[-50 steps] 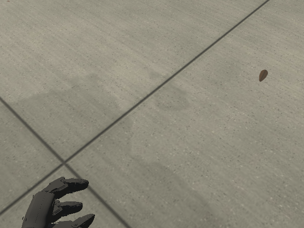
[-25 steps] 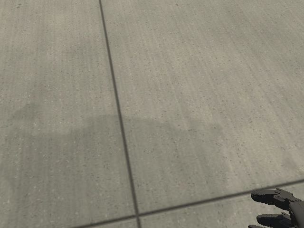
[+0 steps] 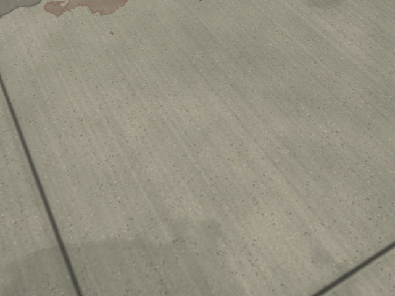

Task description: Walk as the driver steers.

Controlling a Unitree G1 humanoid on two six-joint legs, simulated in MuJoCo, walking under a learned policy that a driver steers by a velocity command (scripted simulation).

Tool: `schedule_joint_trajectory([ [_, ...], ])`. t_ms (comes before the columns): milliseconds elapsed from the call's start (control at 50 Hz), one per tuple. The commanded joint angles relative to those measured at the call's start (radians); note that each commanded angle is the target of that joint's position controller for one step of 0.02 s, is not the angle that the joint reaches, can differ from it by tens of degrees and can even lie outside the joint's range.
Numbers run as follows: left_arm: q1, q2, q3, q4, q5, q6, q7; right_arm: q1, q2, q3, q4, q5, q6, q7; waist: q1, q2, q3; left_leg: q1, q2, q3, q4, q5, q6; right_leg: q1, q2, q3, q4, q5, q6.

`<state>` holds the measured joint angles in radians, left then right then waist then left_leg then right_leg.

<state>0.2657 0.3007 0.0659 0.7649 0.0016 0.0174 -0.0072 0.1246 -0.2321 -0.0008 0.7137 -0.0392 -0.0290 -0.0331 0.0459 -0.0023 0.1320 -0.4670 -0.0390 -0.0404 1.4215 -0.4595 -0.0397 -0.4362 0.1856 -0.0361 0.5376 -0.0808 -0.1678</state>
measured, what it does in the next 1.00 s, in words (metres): walks ahead, turning right: left foot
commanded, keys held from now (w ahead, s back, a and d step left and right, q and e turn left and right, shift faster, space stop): e+shift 0.48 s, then w+e+shift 0.44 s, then w+shift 0.08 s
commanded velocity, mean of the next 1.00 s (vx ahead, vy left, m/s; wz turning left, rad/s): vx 0.35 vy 0.00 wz -0.94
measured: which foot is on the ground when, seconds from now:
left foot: up 0.00-0.40, down 0.42-1.00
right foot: down 0.00-0.42, up 0.44-1.00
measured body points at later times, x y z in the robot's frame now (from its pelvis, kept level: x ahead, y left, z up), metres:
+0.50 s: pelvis +0.11 +0.09 +0.03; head +0.15 +0.09 +0.48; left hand +0.35 +0.31 -0.08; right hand +0.13 -0.24 -0.05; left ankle +0.18 +0.17 -0.71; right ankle +0.09 -0.01 -0.67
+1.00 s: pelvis +0.22 -0.04 +0.01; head +0.23 -0.06 +0.46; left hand +0.55 -0.12 -0.05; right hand -0.06 -0.14 -0.11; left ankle +0.19 +0.18 -0.71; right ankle +0.19 -0.22 -0.66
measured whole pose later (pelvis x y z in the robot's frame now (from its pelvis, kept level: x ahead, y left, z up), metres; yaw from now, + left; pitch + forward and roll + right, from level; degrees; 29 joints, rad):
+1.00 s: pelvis +0.22 -0.04 +0.01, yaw -56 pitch +2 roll +1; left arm 0.01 0.31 0.05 0.63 0.04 0.04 -0.12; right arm 0.54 -0.30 -0.05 0.88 -0.05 -0.08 -0.02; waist -0.11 -0.02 0.00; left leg 0.20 0.06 0.37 0.21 -0.42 -0.08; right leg -0.73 -0.09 -0.07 0.96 -0.17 -0.10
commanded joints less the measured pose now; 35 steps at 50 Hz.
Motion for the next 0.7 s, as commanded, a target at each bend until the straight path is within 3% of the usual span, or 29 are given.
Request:
schedule_joint_trajectory([
  [20, 0.058, 0.124, 0.034, -0.066, 0.0, -0.002, 0.009, 0.095, -0.15, -0.035, -0.069, -0.014, 0.047, -0.009, -0.058, 0.085, -0.18, -0.083, 0.056, -0.048, -0.158, 0.023, -0.023, 0.176, -0.326, 0.479, -0.246, 0.359, -0.149],
  [80, 0.048, 0.169, 0.051, -0.074, 0.011, -0.004, 0.006, 0.081, -0.112, -0.022, -0.081, -0.002, 0.065, -0.011, -0.054, 0.037, -0.238, -0.055, 0.049, -0.046, -0.296, 0.087, -0.032, 0.173, -0.258, 0.441, -0.199, 0.395, -0.073],
  [140, 0.037, 0.182, 0.064, -0.09, 0.003, 0.018, 0.013, 0.011, -0.125, -0.027, -0.104, 0.009, 0.075, -0.008, -0.025, -0.039, -0.246, -0.093, 0.037, -0.071, -0.403, 0.149, -0.037, 0.209, -0.22, 0.5, -0.219, 0.11, 0.002],
  [220, 0.043, 0.185, 0.076, -0.104, 0.005, 0.038, 0.013, -0.063, -0.14, -0.032, -0.114, 0.015, 0.067, -0.006, 0.018, -0.101, -0.197, -0.128, 0.014, -0.103, -0.534, 0.166, -0.029, 0.264, -0.201, 0.6, -0.245, -0.166, 0.022],
  [320, 0.024, 0.195, 0.084, -0.117, 0.019, 0.038, 0.002, -0.075, -0.16, -0.035, -0.109, 0.032, 0.031, -0.009, 0.025, -0.144, -0.187, -0.018, -0.039, -0.117, -0.707, 0.119, 0.016, 0.286, -0.205, 0.685, -0.185, -0.031, 0.009],
  [380, -0.039, 0.192, 0.08, -0.135, 0.014, 0.036, -0.005, 0.003, -0.182, -0.043, -0.089, 0.038, 0.018, -0.02, -0.025, -0.165, -0.181, 0.192, -0.055, -0.112, -0.932, 0.149, 0.033, 0.189, -0.17, 0.724, -0.166, -0.038, 0.063],
  [400, -0.057, 0.181, 0.075, -0.138, 0.005, 0.032, -0.004, 0.039, -0.195, -0.049, -0.08, 0.034, 0.012, -0.029, -0.056, -0.132, -0.176, 0.306, -0.02, -0.119, -1.087, 0.226, 0.039, 0.119, -0.126, 0.697, -0.13, -0.159, 0.107],
  [420, 0.021, 0.118, 0.059, -0.132, -0.002, 0.026, 0.001, 0.014, -0.255, -0.061, -0.093, 0.028, 0.013, -0.039, -0.01, 0.027, -0.219, 0.427, 0.165, -0.265, -1.19, 0.169, 0.08, 0.037, -0.039, 0.568, 0.01, -0.451, 0.164],
  [440, 0.058, 0.093, 0.053, -0.144, -0.008, 0.024, 0.009, -0.031, -0.331, -0.069, -0.135, 0.02, 0.025, -0.036, -0.003, 0.185, -0.233, 0.461, 0.419, -0.523, -1.234, 0.126, 0.182, -0.108, 0.085, 0.297, 0.291, -0.543, 0.202],
  [460, 0.004, 0.211, 0.075, -0.144, 0.034, 0.021, 0.007, -0.026, -0.295, -0.066, -0.118, 0.005, 0.034, -0.029, -0.021, 0.122, -0.187, 0.349, 0.424, -0.503, -1.221, 0.267, 0.25, -0.144, 0.001, 0.224, 0.442, -0.47, 0.218],
  [480, -0.006, 0.222, 0.082, -0.14, 0.039, 0.026, -0.002, -0.031, -0.232, -0.053, -0.116, 0.012, 0.04, -0.024, -0.01, 0.1, -0.168, 0.32, 0.375, -0.382, -1.179, 0.382, 0.248, -0.12, -0.052, 0.206, 0.522, -0.41, 0.218],
  [500, 0.012, 0.206, 0.076, -0.126, 0.041, 0.035, -0.016, -0.028, -0.201, -0.046, -0.112, 0.01, 0.042, -0.015, -0.011, 0.094, -0.168, 0.318, 0.294, -0.269, -1.183, 0.249, 0.205, -0.127, -0.073, 0.194, 0.574, -0.32, 0.204],
  [540, 0.036, 0.197, 0.067, -0.118, 0.033, 0.048, -0.052, -0.012, -0.216, -0.046, -0.121, 0.007, 0.043, -0.01, -0.024, 0.194, -0.16, 0.358, 0.241, -0.208, -1.234, -0.011, 0.157, -0.208, -0.1, 0.145, 0.67, -0.248, 0.194],
  [600, -0.062, 0.182, 0.053, -0.146, 0.029, 0.047, -0.077, 0.094, -0.243, -0.063, -0.094, 0.012, 0.022, 0.002, -0.076, 0.159, -0.109, 0.44, 0.268, -0.192, -1.288, -0.144, 0.134, -0.342, -0.157, 0.103, 0.688, -0.203, 0.2],
  [700, -0.143, 0.14, 0.038, -0.155, 0.026, 0.037, -0.09, 0.2, -0.243, -0.079, -0.05, 0.013, -0.023, 0.015, -0.108, 0.136, -0.079, 0.504, 0.3, -0.097, -1.31, -0.108, 0.105, -0.424, -0.217, 0.091, 0.665, -0.103, 0.207],
])
Velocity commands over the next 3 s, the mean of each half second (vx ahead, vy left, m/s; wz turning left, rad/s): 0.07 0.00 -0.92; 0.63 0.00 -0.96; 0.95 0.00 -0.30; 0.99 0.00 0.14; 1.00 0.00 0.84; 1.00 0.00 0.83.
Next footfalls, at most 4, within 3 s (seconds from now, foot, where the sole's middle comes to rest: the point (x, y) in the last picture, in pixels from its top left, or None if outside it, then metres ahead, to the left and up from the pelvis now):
0.42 left None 0.22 0.15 -0.75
1.08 right None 0.26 -0.30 -0.75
1.56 left None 0.57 -0.68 -0.75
1.98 right None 0.56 -1.18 -0.75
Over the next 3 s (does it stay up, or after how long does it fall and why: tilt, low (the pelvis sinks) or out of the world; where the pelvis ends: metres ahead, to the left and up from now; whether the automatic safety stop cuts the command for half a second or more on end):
stays up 1.23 -1.57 0.02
